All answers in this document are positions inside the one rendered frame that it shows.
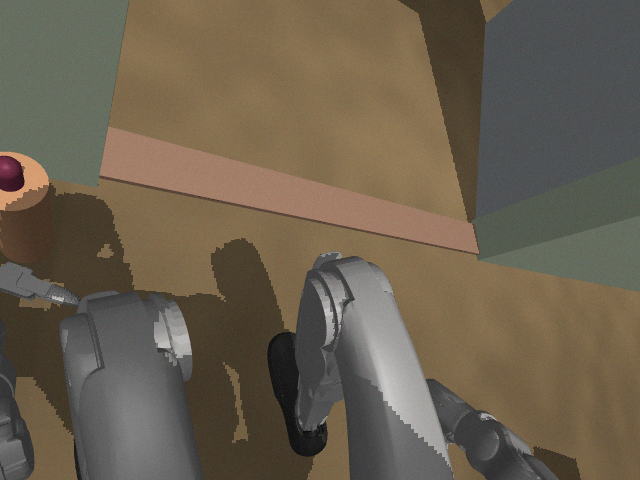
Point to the left robot hand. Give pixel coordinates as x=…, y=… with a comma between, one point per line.
x=20, y=281

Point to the right robot hand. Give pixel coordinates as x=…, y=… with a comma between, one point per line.
x=450, y=408

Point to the right robot foot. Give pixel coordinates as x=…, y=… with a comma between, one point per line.
x=284, y=376

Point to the left robot arm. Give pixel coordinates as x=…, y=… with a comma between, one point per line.
x=16, y=449

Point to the right robot arm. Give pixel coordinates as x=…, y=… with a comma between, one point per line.
x=495, y=451

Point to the bottle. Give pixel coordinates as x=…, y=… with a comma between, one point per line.
x=26, y=227

